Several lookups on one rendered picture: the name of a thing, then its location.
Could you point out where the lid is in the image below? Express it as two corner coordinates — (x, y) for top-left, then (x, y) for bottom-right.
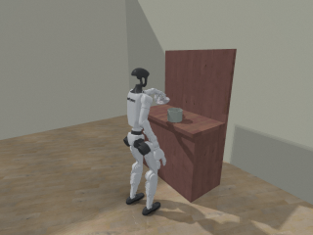
(156, 97), (170, 105)

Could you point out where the robot right thigh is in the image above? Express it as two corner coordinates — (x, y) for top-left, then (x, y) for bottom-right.
(137, 140), (158, 182)

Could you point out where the right robot foot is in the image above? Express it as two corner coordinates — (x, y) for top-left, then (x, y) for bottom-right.
(142, 202), (161, 216)

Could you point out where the robot left hand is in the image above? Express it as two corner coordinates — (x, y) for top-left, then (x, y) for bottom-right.
(154, 90), (166, 102)

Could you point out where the robot left forearm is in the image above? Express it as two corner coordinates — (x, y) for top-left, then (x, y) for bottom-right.
(144, 88), (157, 96)

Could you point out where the robot right forearm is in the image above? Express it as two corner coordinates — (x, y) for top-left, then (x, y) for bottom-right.
(142, 119), (159, 150)

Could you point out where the pot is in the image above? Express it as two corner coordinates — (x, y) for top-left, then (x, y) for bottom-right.
(167, 108), (183, 122)

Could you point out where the table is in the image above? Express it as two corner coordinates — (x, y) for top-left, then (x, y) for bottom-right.
(141, 49), (237, 203)

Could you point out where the robot right upper arm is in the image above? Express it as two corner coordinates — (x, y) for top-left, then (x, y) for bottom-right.
(138, 93), (153, 128)

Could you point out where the robot right hand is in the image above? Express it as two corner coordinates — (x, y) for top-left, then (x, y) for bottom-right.
(154, 148), (166, 169)

